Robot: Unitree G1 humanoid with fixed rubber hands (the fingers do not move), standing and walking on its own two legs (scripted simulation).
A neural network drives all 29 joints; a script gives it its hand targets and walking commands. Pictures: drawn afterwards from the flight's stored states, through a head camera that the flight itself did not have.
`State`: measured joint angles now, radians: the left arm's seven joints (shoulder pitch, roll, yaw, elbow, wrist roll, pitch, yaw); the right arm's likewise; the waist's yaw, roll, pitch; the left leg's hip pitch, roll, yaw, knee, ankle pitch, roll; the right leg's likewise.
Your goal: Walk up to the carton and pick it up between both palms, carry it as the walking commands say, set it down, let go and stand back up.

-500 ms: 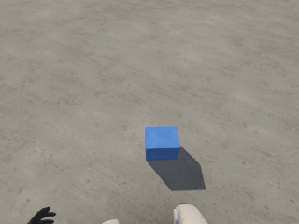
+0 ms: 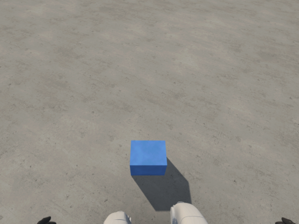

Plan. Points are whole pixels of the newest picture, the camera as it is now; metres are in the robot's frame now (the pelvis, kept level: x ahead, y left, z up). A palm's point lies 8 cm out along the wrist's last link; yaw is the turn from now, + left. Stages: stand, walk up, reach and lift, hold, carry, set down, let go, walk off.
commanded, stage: walk up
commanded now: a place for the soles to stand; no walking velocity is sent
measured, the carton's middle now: (147, 158) +0.58 +0.02 -0.65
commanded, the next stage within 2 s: none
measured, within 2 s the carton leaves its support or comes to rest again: neither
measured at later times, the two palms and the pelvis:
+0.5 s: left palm out of the picture +0.10 +0.29 -0.08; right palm out of the picture +0.12 -0.40 -0.11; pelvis +0.04 -0.07 -0.01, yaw +6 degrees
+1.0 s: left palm out of the picture +0.10 +0.30 -0.08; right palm (274, 195) +0.21 -0.34 -0.08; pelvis +0.06 -0.05 +0.02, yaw +9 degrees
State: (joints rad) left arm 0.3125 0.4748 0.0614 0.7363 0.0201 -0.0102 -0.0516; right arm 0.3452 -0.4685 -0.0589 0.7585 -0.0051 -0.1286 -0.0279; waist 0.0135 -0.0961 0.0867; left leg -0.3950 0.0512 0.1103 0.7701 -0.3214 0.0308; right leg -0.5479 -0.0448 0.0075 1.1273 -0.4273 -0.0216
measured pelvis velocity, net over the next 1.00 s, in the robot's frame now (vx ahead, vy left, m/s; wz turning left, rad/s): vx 0.06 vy -0.05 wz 0.15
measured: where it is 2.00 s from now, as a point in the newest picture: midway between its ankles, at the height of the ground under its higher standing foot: outside the picture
